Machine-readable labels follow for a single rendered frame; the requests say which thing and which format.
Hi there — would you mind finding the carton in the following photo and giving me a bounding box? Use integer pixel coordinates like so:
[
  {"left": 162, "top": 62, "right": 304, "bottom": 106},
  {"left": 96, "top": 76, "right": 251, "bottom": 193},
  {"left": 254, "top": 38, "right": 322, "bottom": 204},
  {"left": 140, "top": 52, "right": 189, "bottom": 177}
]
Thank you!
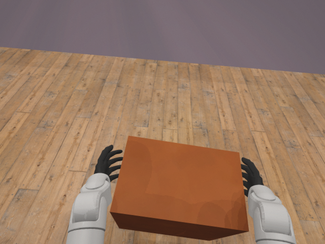
[{"left": 110, "top": 136, "right": 249, "bottom": 241}]

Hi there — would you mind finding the right robot hand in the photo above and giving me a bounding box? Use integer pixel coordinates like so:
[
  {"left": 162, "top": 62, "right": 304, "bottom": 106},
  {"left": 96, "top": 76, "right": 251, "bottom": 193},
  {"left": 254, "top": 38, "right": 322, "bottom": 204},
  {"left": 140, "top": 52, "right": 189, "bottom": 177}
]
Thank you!
[{"left": 241, "top": 157, "right": 264, "bottom": 197}]

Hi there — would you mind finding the left robot hand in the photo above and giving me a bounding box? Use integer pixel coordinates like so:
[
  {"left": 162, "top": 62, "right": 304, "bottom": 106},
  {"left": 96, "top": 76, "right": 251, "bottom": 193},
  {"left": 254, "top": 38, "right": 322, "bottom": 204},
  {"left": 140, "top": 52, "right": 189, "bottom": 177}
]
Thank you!
[{"left": 94, "top": 145, "right": 123, "bottom": 182}]

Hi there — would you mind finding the robot right forearm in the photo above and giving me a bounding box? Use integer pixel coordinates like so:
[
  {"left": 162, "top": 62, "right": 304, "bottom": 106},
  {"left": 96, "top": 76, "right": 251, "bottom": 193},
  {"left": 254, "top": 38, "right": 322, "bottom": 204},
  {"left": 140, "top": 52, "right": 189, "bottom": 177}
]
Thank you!
[{"left": 248, "top": 185, "right": 297, "bottom": 244}]

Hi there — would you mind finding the robot left forearm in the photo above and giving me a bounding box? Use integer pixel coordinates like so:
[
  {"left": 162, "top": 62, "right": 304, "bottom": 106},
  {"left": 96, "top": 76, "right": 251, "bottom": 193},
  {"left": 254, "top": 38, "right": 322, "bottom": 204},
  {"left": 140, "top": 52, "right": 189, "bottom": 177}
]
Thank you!
[{"left": 66, "top": 173, "right": 112, "bottom": 244}]

